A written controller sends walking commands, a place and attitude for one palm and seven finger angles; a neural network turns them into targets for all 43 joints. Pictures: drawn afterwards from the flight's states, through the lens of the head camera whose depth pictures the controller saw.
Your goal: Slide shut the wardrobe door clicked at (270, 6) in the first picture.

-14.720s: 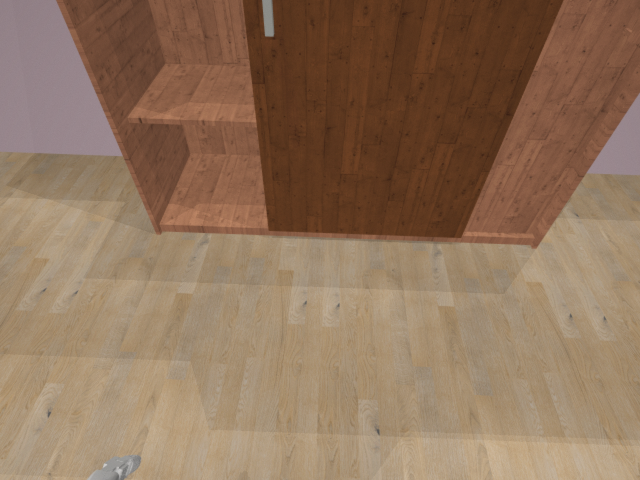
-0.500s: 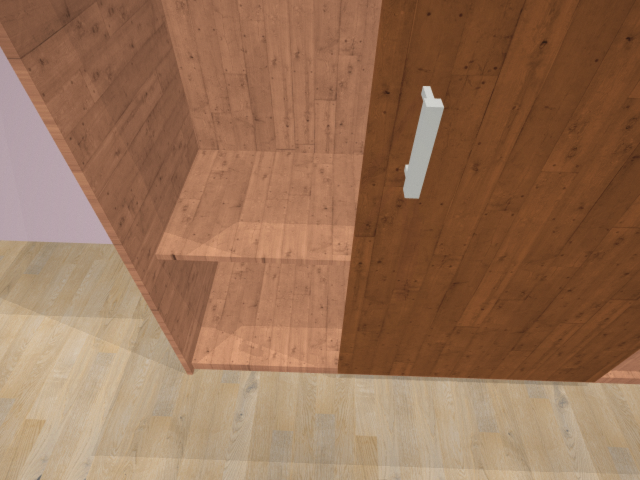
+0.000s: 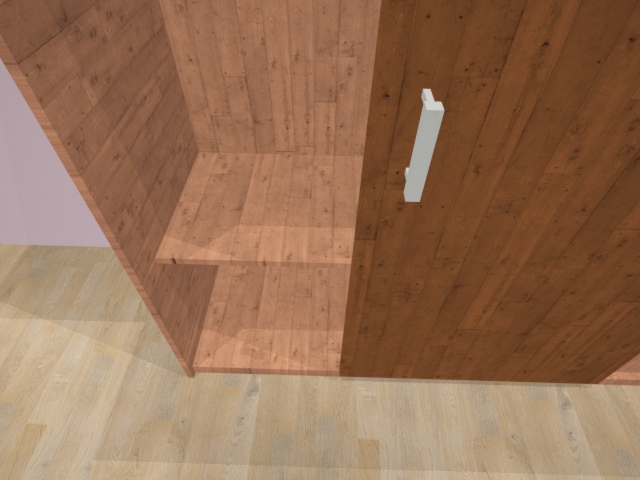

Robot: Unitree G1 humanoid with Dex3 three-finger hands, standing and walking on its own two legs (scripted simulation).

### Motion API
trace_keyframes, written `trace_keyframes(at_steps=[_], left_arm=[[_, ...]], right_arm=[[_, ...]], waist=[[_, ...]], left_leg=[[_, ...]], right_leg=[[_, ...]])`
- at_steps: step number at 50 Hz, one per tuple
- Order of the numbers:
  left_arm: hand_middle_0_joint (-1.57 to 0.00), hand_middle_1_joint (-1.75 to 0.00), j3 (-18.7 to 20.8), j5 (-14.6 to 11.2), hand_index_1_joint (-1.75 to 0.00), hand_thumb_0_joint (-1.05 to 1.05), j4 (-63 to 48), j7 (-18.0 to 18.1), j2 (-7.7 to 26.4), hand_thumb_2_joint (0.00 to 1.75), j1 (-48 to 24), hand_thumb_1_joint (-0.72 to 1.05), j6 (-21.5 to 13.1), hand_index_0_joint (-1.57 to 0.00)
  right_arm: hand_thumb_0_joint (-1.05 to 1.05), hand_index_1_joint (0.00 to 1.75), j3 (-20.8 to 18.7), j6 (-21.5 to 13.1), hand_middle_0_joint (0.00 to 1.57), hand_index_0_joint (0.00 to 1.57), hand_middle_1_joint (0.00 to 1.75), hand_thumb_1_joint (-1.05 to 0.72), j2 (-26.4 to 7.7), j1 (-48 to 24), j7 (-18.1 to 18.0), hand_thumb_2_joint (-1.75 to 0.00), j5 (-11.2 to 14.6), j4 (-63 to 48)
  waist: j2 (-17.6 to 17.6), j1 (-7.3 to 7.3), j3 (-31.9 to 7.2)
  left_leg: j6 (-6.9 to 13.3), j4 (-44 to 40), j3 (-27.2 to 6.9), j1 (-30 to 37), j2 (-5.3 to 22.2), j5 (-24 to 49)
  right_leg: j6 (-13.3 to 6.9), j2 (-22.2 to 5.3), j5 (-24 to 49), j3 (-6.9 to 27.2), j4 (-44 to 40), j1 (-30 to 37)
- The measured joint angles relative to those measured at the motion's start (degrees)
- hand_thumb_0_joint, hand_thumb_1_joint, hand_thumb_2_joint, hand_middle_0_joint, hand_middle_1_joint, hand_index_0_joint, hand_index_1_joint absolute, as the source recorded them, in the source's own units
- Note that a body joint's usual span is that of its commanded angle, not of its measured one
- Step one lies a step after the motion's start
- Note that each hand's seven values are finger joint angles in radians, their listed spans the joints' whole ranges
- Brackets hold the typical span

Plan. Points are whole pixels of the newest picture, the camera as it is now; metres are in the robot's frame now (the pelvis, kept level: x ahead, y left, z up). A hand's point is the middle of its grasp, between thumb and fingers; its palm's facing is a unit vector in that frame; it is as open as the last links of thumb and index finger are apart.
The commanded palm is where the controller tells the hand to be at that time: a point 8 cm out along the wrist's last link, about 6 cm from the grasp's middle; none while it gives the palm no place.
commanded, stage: look again from close up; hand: right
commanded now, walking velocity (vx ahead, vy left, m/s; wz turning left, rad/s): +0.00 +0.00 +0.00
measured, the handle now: (419, 147) +0.53 -0.11 +0.16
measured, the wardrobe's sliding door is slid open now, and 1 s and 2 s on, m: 0.47 0.47 0.47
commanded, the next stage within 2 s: raise the hand with hooked fingers in 0.60 s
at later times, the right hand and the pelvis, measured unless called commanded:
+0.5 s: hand out of the picture -0.02 -0.14 -0.18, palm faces +0.07 +0.99 -0.14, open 7.3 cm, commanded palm none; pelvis +0.00 +0.01 +0.00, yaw +0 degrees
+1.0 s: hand (456, 403) +0.21 -0.14 +0.04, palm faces +0.08 +1.00 +0.00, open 7.9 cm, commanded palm +0.12 -0.21 -0.02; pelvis -0.02 +0.00 -0.02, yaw -1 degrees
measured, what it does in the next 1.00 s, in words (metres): stands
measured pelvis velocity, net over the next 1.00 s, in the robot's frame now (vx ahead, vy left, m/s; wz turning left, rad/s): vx -0.02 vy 0.00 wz -0.02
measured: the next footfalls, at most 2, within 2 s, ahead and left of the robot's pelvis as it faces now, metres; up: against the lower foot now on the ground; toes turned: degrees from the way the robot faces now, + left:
none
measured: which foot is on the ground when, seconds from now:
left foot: down 0.00-1.00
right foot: down 0.00-1.00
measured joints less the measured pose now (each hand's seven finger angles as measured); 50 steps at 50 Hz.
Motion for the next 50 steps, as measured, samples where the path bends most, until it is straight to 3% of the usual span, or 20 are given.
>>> trace_keyframes(at_steps=[36,38,41,43,45,47,50], left_arm=[[-0.2,-0.3,0.0,-0.1,-0.3,0.0,0.0,-0.1,0.1,0.89,0.2,0.91,0.2,-0.2],[-0.2,-0.3,-0.9,-0.6,-0.3,0.01,-4.7,0.9,1.4,0.89,1.6,0.92,-2.3,-0.2],[-0.2,-0.3,0.3,-2.7,-0.3,0.03,-9.2,2.3,4.9,0.89,3.8,0.94,-9.7,-0.2],[-0.2,-0.3,0.9,-3.7,-0.3,0.03,-12.6,3.2,7.5,0.89,3.5,0.94,-13.3,-0.2],[-0.2,-0.3,1.3,-3.7,-0.3,0.03,-16.0,3.8,9.6,0.89,1.6,0.93,-16.3,-0.2],[-0.2,-0.3,2.0,-3.0,-0.3,0.03,-19.9,3.5,10.7,0.89,-1.0,0.93,-18.3,-0.2],[-0.2,-0.3,3.1,-1.9,-0.3,0.02,-25.5,1.7,10.4,0.89,-5.2,0.92,-19.2,-0.2]], right_arm=[[0.0,0.3,0.2,-0.5,0.2,0.2,0.3,-0.91,0.3,-0.1,-0.3,-0.9,-0.1,0.4],[0.04,0.3,1.5,8.5,0.2,0.21,0.3,-0.95,-1.5,6.5,-2.2,-0.9,3.2,-18.4],[0.08,0.31,1.0,6.2,0.21,0.21,0.31,-0.97,-4.2,12.0,-5.9,-0.89,6.8,-36.7],[0.08,0.33,1.3,4.9,0.2,0.21,0.32,-0.95,-5.1,12.3,-6.7,-0.88,8.5,-47.8],[0.07,0.34,1.6,1.2,0.2,0.2,0.34,-0.91,-4.9,10.4,-6.4,-0.87,9.0,-56.4],[0.06,0.37,1.7,-3.9,0.2,0.2,0.36,-0.86,-3.9,6.2,-4.2,-0.85,9.0,-61.3],[0.03,0.4,0.5,-13.6,0.2,0.21,0.4,-0.78,-1.4,0.5,3.2,-0.83,10.3,-63.0]], waist=[[-0.3,-0.21,0.1],[-0.4,-0.28,0.8],[-2.4,0.41,-1.7],[-3.8,0.89,-2.9],[-4.6,1.59,-4.2],[-4.4,2.15,-5.3],[-1.8,2.11,-7.0]], left_leg=[[0.6,0.1,0.6,-0.1,-0.7,-0.2],[0.6,1.5,0.0,-0.7,-0.8,-0.5],[0.3,3.3,0.6,-2.1,0.0,-1.7],[0.0,4.6,1.0,-3.0,0.7,-2.3],[-0.3,6.5,1.3,-4.9,1.2,-3.0],[-0.3,9.3,1.3,-7.9,1.6,-3.8],[0.0,14.2,0.4,-13.6,1.4,-5.2]], right_leg=[[0.7,-0.8,-0.3,0.5,0.8,-0.6],[0.6,-0.8,-1.0,-0.1,2.0,-0.7],[0.3,-0.2,-1.7,0.5,3.6,-2.4],[0.0,0.4,-2.0,1.1,5.0,-3.7],[-0.3,0.8,-2.7,1.4,7.2,-5.8],[-0.4,1.1,-3.5,1.5,10.0,-8.9],[-0.1,0.8,-5.2,0.6,14.6,-14.0]])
